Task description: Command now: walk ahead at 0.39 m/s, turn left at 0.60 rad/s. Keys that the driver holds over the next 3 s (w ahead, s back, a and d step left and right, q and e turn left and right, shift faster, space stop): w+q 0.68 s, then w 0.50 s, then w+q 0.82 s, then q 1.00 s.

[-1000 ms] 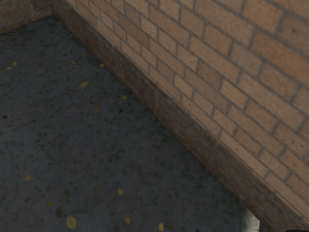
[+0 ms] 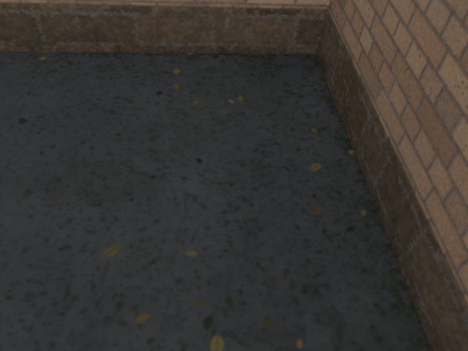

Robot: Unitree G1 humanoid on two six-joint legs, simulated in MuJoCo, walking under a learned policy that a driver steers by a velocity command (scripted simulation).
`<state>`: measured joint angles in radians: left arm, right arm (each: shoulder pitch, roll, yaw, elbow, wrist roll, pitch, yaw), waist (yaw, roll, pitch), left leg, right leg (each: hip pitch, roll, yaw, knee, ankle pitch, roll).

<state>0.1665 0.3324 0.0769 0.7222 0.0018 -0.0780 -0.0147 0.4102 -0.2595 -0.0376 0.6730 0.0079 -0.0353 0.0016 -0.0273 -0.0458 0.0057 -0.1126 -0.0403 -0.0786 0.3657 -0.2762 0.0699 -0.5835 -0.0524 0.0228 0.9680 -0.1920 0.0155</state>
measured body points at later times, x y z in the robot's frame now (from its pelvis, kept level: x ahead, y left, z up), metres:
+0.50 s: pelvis +0.27 -0.02 -0.01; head +0.30 -0.01 +0.44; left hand +0.29 +0.28 -0.11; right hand +0.47 -0.26 -0.11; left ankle +0.23 +0.12 -0.66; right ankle +0.30 -0.12 -0.75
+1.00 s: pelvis +0.51 +0.15 +0.00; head +0.54 +0.17 +0.45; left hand +0.49 +0.46 -0.12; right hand +0.73 -0.04 -0.10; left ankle +0.49 +0.22 -0.75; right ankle +0.61 +0.00 -0.66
